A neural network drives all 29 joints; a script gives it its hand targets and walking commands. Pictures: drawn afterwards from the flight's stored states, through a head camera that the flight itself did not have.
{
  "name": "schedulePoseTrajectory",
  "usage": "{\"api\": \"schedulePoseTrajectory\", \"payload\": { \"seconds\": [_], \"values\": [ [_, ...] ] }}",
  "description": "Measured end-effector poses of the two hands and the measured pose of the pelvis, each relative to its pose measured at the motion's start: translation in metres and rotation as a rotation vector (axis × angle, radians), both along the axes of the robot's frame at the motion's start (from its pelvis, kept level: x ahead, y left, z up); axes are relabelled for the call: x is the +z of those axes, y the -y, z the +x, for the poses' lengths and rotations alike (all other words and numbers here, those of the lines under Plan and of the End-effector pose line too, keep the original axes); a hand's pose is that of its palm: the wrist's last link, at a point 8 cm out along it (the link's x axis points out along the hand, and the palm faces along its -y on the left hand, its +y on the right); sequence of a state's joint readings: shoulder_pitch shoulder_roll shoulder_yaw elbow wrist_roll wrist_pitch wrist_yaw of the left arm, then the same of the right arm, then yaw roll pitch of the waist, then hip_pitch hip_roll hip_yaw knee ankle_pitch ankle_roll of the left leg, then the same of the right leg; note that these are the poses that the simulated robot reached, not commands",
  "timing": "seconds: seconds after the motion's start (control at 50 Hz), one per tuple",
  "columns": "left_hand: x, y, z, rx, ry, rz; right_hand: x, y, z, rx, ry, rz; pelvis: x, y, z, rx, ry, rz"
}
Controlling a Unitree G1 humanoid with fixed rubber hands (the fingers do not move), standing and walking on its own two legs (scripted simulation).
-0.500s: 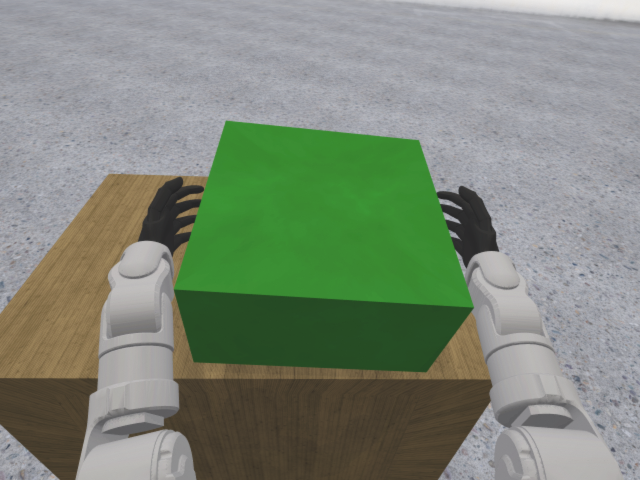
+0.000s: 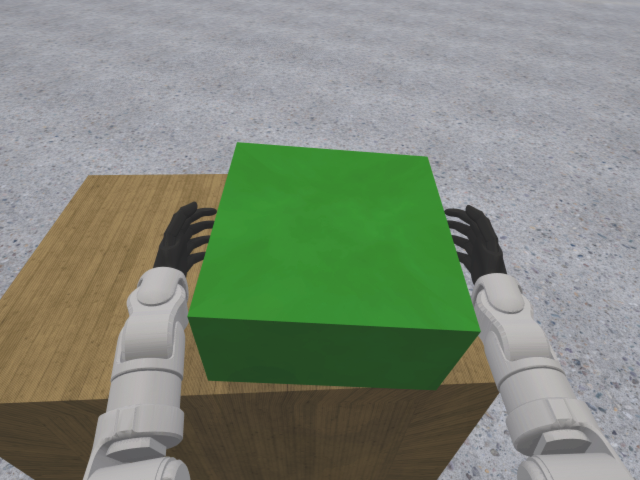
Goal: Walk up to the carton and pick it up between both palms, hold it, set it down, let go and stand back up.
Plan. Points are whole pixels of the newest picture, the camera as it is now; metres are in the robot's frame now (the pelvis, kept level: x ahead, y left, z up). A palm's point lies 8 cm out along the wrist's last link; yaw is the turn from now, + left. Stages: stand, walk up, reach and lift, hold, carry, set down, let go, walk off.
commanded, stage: set down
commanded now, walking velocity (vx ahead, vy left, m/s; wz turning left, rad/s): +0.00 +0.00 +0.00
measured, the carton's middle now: (329, 257) +0.41 +0.01 +0.09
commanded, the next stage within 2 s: none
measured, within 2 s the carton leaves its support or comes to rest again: rests again in 1.86 s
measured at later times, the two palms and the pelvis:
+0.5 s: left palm (159, 259) +0.38 +0.23 +0.11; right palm (455, 268) +0.38 -0.16 +0.11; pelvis -0.01 +0.02 +0.00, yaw +0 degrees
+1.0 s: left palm (193, 277) +0.40 +0.20 +0.06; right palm (460, 280) +0.40 -0.19 +0.06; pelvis +0.00 -0.01 +0.00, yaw -1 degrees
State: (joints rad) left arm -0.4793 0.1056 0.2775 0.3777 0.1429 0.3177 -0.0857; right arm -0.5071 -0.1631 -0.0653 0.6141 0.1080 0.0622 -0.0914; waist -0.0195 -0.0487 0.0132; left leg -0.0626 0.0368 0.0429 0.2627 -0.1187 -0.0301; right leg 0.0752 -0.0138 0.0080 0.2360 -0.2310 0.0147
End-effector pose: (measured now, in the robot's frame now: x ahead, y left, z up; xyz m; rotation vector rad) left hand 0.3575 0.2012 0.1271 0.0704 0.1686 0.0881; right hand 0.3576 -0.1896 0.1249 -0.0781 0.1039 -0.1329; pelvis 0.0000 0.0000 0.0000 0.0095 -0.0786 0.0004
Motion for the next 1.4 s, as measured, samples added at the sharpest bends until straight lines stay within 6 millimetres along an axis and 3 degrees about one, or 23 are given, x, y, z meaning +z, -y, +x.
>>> {"api": "schedulePoseTrajectory", "payload": {
  "seconds": [0.18, 0.38, 0.54, 0.76, 0.86, 1.0, 1.18, 1.4],
  "values": [
    [-0.019, -0.017, -0.011, 0.023, -0.044, -0.03, -0.012, -0.017, -0.001, 0.026, -0.044, -0.033, 0.0, 0.003, -0.013, 0.01, -0.019, -0.003],
    [-0.015, -0.033, 0.008, 0.011, -0.032, -0.022, -0.016, -0.032, 0.011, 0.017, -0.032, -0.006, 0.001, -0.009, -0.016, 0.012, -0.076, -0.007],
    [-0.019, -0.026, 0.029, -0.02, -0.039, -0.008, -0.023, -0.025, 0.019, -0.01, -0.04, -0.005, 0.001, -0.017, -0.008, -0.007, -0.081, -0.004],
    [-0.063, -0.011, 0.032, -0.008, -0.117, -0.003, -0.061, -0.01, 0.027, 0.003, -0.115, -0.019, 0.001, -0.008, 0.0, -0.028, -0.154, -0.003],
    [-0.074, -0.005, 0.033, 0.007, -0.123, 0.001, -0.071, -0.005, 0.032, 0.014, -0.117, -0.017, 0.0, 0.001, 0.001, -0.031, -0.213, -0.004],
    [-0.071, -0.001, 0.043, -0.003, -0.108, 0.006, -0.069, -0.002, 0.04, -0.003, -0.101, -0.008, -0.001, 0.008, 0.002, -0.018, -0.251, -0.002],
    [-0.066, -0.009, 0.054, -0.021, -0.098, -0.013, -0.062, -0.01, 0.044, -0.023, -0.094, -0.024, -0.001, -0.001, 0.003, -0.02, -0.257, 0.002],
    [-0.093, -0.019, 0.038, -0.003, -0.108, -0.016, -0.074, -0.02, 0.038, 0.001, -0.101, -0.035, -0.003, -0.01, -0.01, -0.04, -0.305, -0.008]
  ]
}}
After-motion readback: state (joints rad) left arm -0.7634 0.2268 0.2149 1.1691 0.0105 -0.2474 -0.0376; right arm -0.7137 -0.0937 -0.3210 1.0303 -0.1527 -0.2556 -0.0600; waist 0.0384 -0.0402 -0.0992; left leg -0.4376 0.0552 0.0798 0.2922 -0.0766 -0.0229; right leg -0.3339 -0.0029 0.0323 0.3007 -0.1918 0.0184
